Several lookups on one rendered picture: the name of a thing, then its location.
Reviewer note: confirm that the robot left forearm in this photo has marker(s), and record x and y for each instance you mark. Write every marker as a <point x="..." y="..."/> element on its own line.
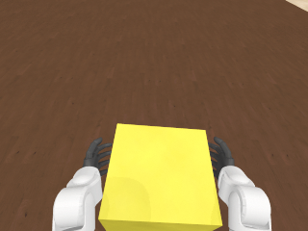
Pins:
<point x="74" y="206"/>

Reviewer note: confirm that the left robot hand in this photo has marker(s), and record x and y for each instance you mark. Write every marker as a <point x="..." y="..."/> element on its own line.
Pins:
<point x="92" y="156"/>

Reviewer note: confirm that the robot right forearm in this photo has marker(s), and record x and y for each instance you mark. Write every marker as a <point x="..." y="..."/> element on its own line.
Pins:
<point x="248" y="206"/>

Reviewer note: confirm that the right robot hand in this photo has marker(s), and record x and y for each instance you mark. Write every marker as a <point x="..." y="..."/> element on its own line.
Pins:
<point x="223" y="156"/>

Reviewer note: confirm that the carton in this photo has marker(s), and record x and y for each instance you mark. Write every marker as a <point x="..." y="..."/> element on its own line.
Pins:
<point x="160" y="179"/>

